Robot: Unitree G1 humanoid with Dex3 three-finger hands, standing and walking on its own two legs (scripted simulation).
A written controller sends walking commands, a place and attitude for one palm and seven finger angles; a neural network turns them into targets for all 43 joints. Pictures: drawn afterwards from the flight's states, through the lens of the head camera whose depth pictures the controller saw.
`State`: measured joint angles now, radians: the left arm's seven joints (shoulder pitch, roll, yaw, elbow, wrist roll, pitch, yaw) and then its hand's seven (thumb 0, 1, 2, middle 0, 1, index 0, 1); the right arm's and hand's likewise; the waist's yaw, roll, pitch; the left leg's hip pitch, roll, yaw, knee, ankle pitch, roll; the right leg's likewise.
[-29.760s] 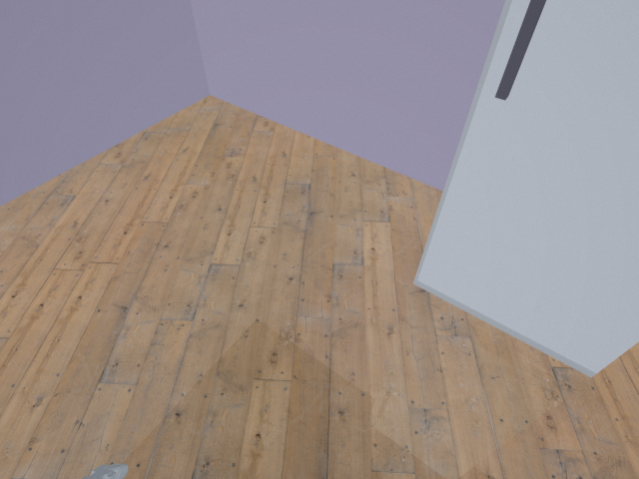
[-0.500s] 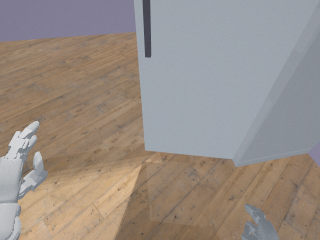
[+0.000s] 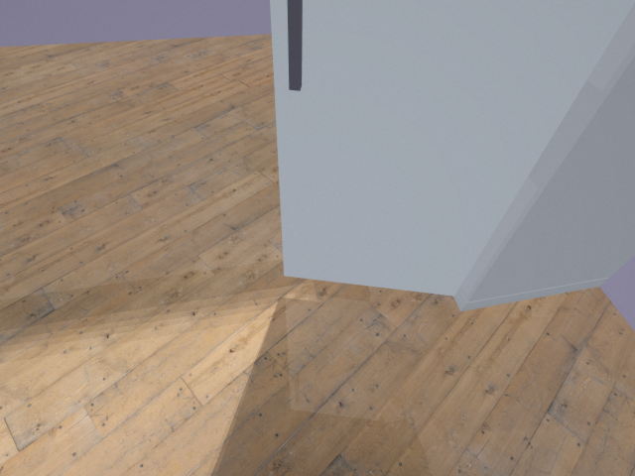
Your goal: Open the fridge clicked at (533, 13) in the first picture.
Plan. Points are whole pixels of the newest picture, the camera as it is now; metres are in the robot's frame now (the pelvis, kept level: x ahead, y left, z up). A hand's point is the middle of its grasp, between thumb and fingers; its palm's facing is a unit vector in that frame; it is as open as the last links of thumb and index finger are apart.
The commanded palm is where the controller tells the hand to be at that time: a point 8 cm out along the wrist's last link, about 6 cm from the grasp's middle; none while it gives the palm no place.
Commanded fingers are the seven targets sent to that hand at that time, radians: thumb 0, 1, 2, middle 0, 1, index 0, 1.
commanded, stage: let the arm hang, fingers relaxed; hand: left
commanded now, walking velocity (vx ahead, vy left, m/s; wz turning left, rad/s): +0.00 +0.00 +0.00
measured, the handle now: out of the picture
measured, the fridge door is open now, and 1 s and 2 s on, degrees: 72 72 72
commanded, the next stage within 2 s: look to check the result in 0.54 s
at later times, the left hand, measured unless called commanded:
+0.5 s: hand out of the picture +0.13 +0.23 -0.15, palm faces -0.05 -0.95 -0.32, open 7.4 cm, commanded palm none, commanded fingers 0.00 0.90 0.90 -0.20 -0.30 -0.20 -0.30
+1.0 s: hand out of the picture +0.11 +0.23 -0.15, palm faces -0.05 -0.94 -0.34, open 7.4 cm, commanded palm none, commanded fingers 0.00 0.90 0.90 -0.20 -0.30 -0.20 -0.30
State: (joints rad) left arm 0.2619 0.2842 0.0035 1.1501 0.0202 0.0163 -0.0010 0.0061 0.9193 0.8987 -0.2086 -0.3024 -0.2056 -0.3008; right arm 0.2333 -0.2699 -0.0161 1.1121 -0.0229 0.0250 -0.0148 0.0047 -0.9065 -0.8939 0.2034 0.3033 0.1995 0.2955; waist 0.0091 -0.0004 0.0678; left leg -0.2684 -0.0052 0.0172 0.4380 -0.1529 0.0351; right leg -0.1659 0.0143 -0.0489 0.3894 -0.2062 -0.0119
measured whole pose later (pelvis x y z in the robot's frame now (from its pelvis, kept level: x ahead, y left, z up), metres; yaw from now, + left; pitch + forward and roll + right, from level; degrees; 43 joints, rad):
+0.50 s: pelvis +0.02 +0.00 +0.01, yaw -1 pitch -1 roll +0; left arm 0.07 0.31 -0.01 1.11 0.02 -0.02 0.00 0.00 0.90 0.90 -0.20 -0.30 -0.20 -0.30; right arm 0.09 -0.33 -0.01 1.12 -0.02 -0.01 0.00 0.00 -0.91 -0.89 0.20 0.30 0.20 0.30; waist -0.01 0.01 0.02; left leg -0.18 -0.02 0.04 0.33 -0.14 0.04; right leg -0.10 0.00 -0.03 0.33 -0.21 0.00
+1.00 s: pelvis +0.05 -0.01 +0.01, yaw -1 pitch -1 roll +0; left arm 0.12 0.33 0.00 1.14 0.02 -0.02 0.01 0.00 0.90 0.90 -0.21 -0.30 -0.20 -0.30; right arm 0.10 -0.32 0.00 1.14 -0.02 0.00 -0.01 0.00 -0.91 -0.89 0.20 0.30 0.20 0.30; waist 0.00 0.01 0.05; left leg -0.14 -0.01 0.03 0.31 -0.16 0.02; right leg -0.05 0.01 -0.03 0.29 -0.22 -0.02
